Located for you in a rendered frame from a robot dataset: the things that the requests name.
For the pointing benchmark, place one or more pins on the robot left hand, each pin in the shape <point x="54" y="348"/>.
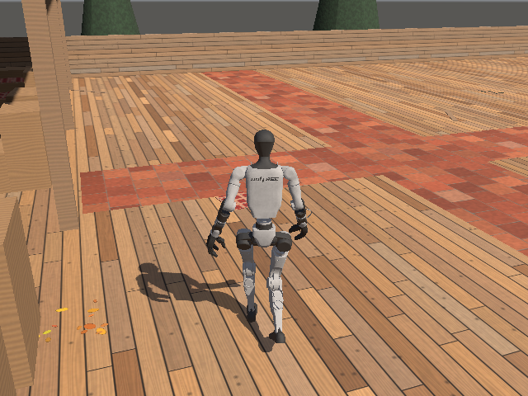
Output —
<point x="211" y="244"/>

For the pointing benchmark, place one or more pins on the robot torso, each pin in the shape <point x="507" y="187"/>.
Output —
<point x="264" y="197"/>

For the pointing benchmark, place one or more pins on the robot right hand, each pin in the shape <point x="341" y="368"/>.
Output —
<point x="296" y="227"/>

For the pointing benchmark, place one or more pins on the robot left forearm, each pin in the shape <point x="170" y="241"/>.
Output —
<point x="220" y="221"/>

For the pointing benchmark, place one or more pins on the right robot upper arm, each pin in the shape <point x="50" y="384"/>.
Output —
<point x="290" y="174"/>

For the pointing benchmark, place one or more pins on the left robot upper arm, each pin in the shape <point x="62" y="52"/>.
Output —
<point x="238" y="174"/>

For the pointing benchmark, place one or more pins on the robot right forearm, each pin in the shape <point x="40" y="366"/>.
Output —
<point x="301" y="216"/>

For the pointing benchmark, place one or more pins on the robot left thigh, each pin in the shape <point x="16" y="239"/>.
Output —
<point x="244" y="245"/>

